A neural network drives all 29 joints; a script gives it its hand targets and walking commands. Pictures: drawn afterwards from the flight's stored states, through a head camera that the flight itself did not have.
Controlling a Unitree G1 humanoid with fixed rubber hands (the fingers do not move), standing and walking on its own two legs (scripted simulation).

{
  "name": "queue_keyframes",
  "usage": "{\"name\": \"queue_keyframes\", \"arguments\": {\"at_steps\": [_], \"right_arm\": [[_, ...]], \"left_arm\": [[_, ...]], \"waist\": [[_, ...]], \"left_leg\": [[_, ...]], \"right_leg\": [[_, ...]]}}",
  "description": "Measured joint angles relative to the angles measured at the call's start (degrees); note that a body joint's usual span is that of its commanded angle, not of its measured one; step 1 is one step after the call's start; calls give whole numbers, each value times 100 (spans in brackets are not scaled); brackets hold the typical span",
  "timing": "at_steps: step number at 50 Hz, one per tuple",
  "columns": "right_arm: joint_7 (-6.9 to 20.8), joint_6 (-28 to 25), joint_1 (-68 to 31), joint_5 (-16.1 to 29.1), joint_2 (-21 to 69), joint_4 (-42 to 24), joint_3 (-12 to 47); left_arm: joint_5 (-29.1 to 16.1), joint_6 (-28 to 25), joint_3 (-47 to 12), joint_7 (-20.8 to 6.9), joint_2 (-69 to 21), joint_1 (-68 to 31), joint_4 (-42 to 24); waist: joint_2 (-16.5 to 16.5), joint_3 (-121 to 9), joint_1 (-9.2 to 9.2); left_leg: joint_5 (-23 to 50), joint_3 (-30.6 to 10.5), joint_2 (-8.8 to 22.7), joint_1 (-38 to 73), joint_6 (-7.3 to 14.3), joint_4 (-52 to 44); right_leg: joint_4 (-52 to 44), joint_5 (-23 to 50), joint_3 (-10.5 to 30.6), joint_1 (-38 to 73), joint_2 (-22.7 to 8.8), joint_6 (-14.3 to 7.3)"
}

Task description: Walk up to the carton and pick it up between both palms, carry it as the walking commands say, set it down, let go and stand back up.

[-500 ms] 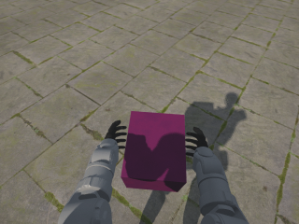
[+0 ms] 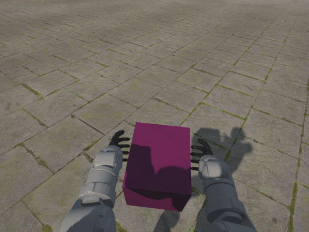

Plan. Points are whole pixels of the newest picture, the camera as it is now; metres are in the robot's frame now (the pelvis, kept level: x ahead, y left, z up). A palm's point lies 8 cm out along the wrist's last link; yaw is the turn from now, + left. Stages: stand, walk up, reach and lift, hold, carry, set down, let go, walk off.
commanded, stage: reach and lift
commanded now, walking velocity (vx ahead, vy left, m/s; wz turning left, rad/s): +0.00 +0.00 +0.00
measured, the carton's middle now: (158, 166) +0.35 +0.01 -0.04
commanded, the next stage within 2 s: hold in 1.20 s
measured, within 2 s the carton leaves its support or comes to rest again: neither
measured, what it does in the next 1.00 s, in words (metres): stands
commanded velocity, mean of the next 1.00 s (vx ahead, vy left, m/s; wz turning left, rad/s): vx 0.00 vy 0.00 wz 0.00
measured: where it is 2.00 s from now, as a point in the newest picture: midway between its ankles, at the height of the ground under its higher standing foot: outside the picture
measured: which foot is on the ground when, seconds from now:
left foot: down 0.00-1.00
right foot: down 0.00-1.00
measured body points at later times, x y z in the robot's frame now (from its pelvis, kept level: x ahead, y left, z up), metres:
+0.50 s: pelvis +0.00 +0.00 +0.00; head -0.06 +0.00 +0.45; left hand +0.34 +0.14 +0.05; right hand +0.32 -0.13 +0.05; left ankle +0.04 +0.14 -0.72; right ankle +0.04 -0.13 -0.72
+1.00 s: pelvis +0.00 +0.00 +0.00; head -0.07 +0.00 +0.45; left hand +0.33 +0.14 +0.05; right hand +0.32 -0.13 +0.06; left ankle +0.04 +0.14 -0.72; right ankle +0.04 -0.13 -0.72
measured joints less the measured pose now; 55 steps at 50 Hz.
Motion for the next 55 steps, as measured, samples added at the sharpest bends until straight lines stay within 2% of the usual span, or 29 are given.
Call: {"name": "queue_keyframes", "arguments": {"at_steps": [10, 17, 33, 36, 55], "right_arm": [[0, 393, -28, 14, -1, -100, 99], [1, 424, -29, 14, -1, -109, 184], [0, 448, -40, 14, -1, -114, 199], [1, 464, -41, 41, -1, -170, 236], [0, 568, -34, 43, -1, -293, 297]], "left_arm": [[-23, 358, -11, 87, 0, 0, -66], [-23, 412, -16, 174, -1, -1, -93], [-18, 472, -23, 188, -1, 0, -120], [-18, 473, -74, 271, -2, -1, -137], [5, 596, -123, 194, -2, 76, -278]], "waist": [[-3, 13, 0], [-3, 23, 0], [-3, 24, 0], [-3, 24, 0], [-3, 24, 0]], "left_leg": [[34, -3, 2, 336, 0, -181], [46, -5, 1, 347, 0, -204], [50, -8, 0, 353, 0, -218], [55, -8, 0, 355, 0, -222], [154, -10, -1, 395, -1, -301]], "right_leg": [[-146, 16, 0, 320, -11, -17], [-167, 27, 0, 330, -12, -20], [-174, 29, 1, 333, -12, -25], [-174, 32, 2, 334, -12, -25], [-209, 109, 7, 351, -13, -26]]}}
